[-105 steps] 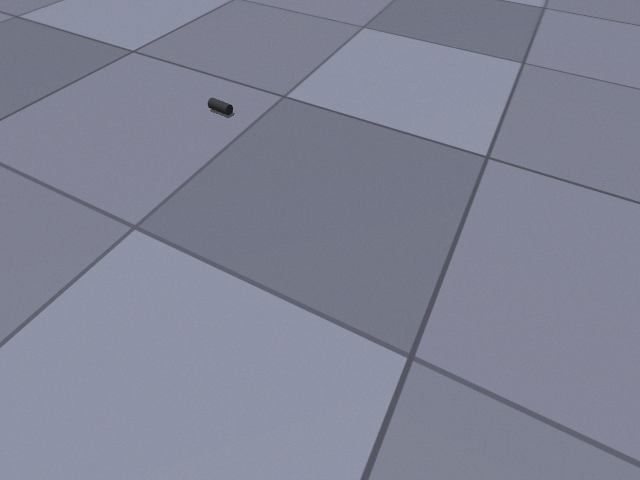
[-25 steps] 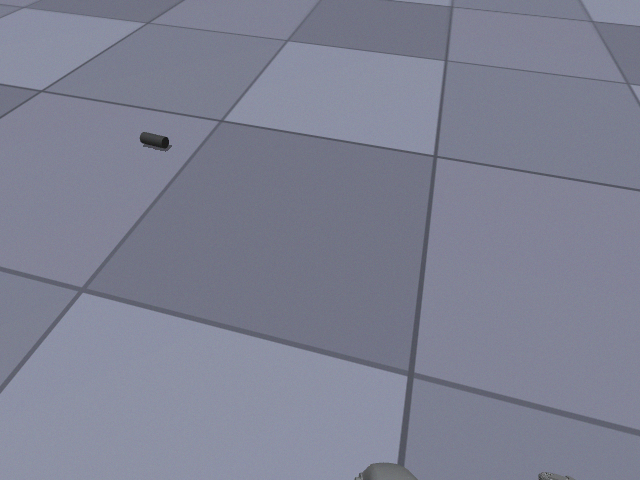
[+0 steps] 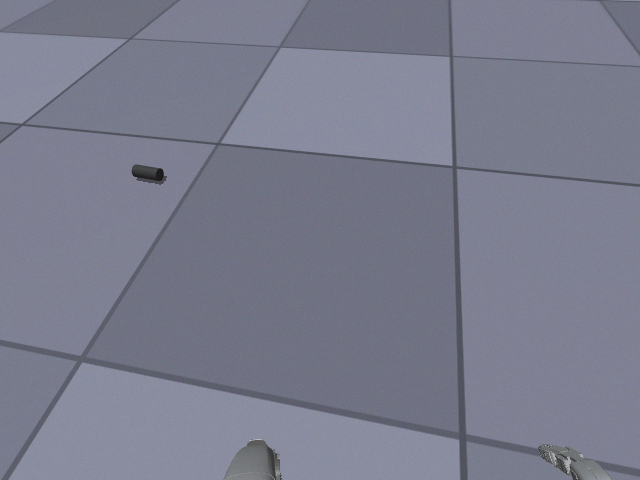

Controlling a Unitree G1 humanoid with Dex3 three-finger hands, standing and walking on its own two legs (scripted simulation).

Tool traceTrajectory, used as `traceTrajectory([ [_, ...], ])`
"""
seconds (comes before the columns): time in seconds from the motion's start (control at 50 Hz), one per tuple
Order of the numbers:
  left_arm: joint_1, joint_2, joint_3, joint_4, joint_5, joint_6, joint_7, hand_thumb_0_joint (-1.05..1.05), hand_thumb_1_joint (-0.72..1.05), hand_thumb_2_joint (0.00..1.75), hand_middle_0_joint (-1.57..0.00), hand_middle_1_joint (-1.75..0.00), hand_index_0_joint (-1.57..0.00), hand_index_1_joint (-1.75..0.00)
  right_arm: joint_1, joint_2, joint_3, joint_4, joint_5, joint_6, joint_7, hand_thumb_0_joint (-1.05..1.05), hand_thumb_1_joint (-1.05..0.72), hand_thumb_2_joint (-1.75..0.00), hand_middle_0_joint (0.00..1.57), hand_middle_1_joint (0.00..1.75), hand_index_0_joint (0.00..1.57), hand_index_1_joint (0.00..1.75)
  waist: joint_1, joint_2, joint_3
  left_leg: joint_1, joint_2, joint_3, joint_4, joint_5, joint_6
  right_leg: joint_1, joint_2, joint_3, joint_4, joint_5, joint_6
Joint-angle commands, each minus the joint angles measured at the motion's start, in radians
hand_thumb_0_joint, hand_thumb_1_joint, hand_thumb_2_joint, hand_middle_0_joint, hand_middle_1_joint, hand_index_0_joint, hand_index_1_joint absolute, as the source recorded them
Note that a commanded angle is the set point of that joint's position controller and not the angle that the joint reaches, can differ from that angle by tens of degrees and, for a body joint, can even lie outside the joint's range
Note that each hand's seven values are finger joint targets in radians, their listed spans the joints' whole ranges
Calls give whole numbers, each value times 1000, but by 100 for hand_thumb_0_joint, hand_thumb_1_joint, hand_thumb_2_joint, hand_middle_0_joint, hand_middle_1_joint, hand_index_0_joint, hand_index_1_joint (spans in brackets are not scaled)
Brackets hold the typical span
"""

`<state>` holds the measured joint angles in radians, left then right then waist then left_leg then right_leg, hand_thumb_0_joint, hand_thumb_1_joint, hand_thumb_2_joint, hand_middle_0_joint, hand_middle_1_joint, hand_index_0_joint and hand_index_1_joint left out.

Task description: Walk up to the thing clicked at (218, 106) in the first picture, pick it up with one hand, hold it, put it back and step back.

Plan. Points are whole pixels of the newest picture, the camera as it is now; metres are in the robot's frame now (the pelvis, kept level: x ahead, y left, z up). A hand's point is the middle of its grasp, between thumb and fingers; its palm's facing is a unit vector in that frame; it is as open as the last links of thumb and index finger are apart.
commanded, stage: walk up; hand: left
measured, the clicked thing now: (147, 172) +1.58 +0.91 -0.73
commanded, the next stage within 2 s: none
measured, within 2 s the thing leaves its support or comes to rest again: neither
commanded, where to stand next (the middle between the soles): +1.09 +0.75 m, yaw -17 degrees
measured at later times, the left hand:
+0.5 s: hand (106, 313) +0.40 +0.40 -0.11, palm faces -0.14 -0.85 -0.51, open 7.4 cm
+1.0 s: hand (56, 259) +0.56 +0.58 -0.15, palm faces -0.16 -0.85 -0.50, open 7.4 cm
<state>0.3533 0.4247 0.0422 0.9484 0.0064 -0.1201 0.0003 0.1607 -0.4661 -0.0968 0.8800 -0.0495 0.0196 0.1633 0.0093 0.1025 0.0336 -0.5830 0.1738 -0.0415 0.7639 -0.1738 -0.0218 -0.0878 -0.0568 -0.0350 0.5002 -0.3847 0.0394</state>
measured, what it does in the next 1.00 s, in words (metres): walks ahead: left foot, then right foot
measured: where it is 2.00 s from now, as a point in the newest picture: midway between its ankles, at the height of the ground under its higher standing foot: (193, 300)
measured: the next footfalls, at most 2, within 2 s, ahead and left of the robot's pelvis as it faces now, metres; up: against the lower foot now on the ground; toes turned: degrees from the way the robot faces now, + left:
left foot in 0.06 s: +0.21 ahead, +0.20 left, +0.00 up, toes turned +5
right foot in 0.48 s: +0.38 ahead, +0.01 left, +0.00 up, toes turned -14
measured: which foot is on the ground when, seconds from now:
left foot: up 0.00-0.04, down 0.06-0.48, up 0.50-0.84, down 0.86-1.00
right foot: down 0.00-0.08, up 0.10-0.46, down 0.48-0.86, up 0.88-1.00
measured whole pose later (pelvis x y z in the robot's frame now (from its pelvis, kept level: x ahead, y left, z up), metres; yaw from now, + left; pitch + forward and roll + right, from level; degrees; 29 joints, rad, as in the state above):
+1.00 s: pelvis +0.47 +0.28 -0.01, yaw -9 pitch -1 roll -1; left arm 0.29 0.49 0.05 1.01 -0.01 -0.08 0.05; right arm 0.21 -0.44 -0.11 0.82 -0.04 0.01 0.10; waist -0.03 0.00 0.06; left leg -0.39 0.09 0.11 0.73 -0.32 0.02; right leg -0.50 -0.08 0.01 1.14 -0.43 -0.05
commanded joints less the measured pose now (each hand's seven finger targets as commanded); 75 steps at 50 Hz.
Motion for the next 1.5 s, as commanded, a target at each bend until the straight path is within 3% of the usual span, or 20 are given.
traceTrajectory([
  [0.0,-145,368,94,-88,4,-23,28,0,90,90,-20,-30,-20,-30,-10,-168,-76,-78,6,-39,-4,0,-90,-90,20,30,20,30,-90,-204,-3,357,-60,132,-102,23,21,-310,-190,61,-101,206,-194],
  [0.04,-76,290,67,-81,7,-11,29,0,90,90,-20,-30,-20,-30,226,-240,-116,-10,-2,-46,-27,0,-90,-90,20,30,20,30,-203,55,-143,692,-135,130,-194,-143,78,-413,-76,-35,397,319,-132],
  [0.08,-44,201,31,-100,-27,-9,45,0,90,90,-20,-30,-20,-30,243,-391,-146,-38,17,-56,-62,0,-90,-90,20,30,20,30,-190,331,-174,742,223,-554,-547,-428,205,-733,94,61,823,-159,-109],
  [0.18,-5,262,53,4,-29,-2,29,0,90,90,-20,-30,-20,-30,63,-206,-86,-101,30,-71,-83,0,-90,-90,20,30,20,30,-61,86,-75,479,122,-134,-447,-58,223,-559,-68,79,631,48,-87],
  [0.3,-103,217,56,-48,-14,15,9,0,90,90,-20,-30,-20,-30,45,-202,-70,-146,1,-66,-73,0,-90,-90,20,30,20,30,-62,59,5,384,124,-26,-510,-114,285,-446,-66,-25,305,105,-64],
  [0.44,156,292,119,-1,0,13,31,0,90,90,-20,-30,-20,-30,29,-128,-35,-190,-1,-52,-66,0,-90,-90,20,30,20,30,130,-256,-125,47,-69,176,34,63,88,236,-58,55,1,84,-134],
  [0.48,132,381,124,-59,-8,10,58,0,90,90,-20,-30,-20,-30,93,-198,-46,-184,-8,-33,-77,0,-90,-90,20,30,20,30,91,-221,-160,-196,-153,-22,425,-391,3,290,-434,731,-182,-99,-338],
  [0.6,-71,309,102,-108,-4,-12,58,0,90,90,-20,-30,-20,-30,124,-192,-57,-103,3,-11,-62,0,-90,-90,20,30,20,30,-25,-180,-12,-40,-30,-67,343,-180,6,-125,-262,233,-182,86,-258],
  [0.74,-84,387,116,-103,21,-28,50,0,90,90,-20,-30,-20,-30,-22,-166,-71,-140,0,-5,-17,0,-90,-90,20,30,20,30,-19,-235,8,120,-13,51,32,-64,17,-296,-224,88,-160,-41,-232],
  [0.82,-141,323,88,-91,30,-3,52,0,90,90,-20,-30,-20,-30,197,-200,-110,-54,-8,-10,-33,0,-90,-90,20,30,20,30,-169,-54,-79,523,-109,156,-114,-156,38,-489,-137,-45,198,-31,-163],
  [0.86,-106,195,43,-117,-8,4,60,0,90,90,-20,-30,-20,-30,267,-367,-141,-72,-8,-29,-63,0,-90,-90,20,30,20,30,-205,359,-56,623,187,-494,-534,-483,176,-807,104,-46,711,-189,-83],
  [0.88,-104,244,45,-88,-4,5,75,0,90,90,-20,-30,-20,-30,180,-394,-147,-85,18,-28,-74,0,-90,-90,20,30,20,30,-146,249,-59,526,236,-561,-554,-517,253,-759,26,69,790,-158,-110],
  [0.96,-2,283,56,18,-24,-2,58,0,90,90,-20,-30,-20,-30,49,-246,-85,-126,13,-39,-89,0,-90,-90,20,30,20,30,-49,121,5,382,113,-165,-406,-200,240,-604,-66,48,599,-11,-87],
  [1.06,-31,232,56,-16,-16,6,53,0,90,90,-20,-30,-20,-30,60,-216,-69,-151,-11,-34,-82,0,-90,-90,20,30,20,30,-59,111,-4,355,114,-67,-407,-32,301,-459,-37,-58,357,37,-66],
  [1.14,106,244,85,15,-9,3,60,0,90,90,-20,-30,-20,-30,-50,-181,-49,-206,-7,-14,-72,0,-90,-90,20,30,20,30,57,-33,-44,107,23,68,-209,-78,209,-20,16,-81,100,262,-87],
  [1.16,208,300,112,29,1,1,72,0,90,90,-20,-30,-20,-30,-26,-137,-33,-213,0,-17,-71,0,-90,-90,20,30,20,30,117,-147,-102,14,-21,104,-12,-42,153,154,-28,30,52,211,-94],
  [1.2,172,401,121,-48,13,-3,93,0,90,90,-20,-30,-20,-30,90,-140,-30,-204,-4,2,-80,0,-90,-90,20,30,20,30,67,-211,-123,-172,-159,-10,413,-380,35,160,-414,694,-222,-140,-256],
  [1.22,92,393,117,-71,-10,4,100,0,90,90,-20,-30,-20,-30,91,-214,-58,-188,-8,15,-89,0,-90,-90,20,30,20,30,44,-119,-97,-190,-107,-64,483,-367,27,92,-455,726,-226,-260,-338],
  [1.36,-46,348,111,-100,13,-15,82,0,90,90,-20,-30,-20,-30,106,-191,-68,-126,-6,21,-65,0,-90,-90,20,30,20,30,-22,-220,-6,-16,-20,-31,306,-218,14,-244,-262,198,-101,55,-264],
  [1.48,-107,409,122,-105,28,-6,77,0,90,90,-20,-30,-20,-30,105,-186,-94,-126,1,21,-40,0,-90,-90,20,30,20,30,-65,-245,-30,219,-64,114,63,-172,21,-416,-203,95,-21,-142,-225],
])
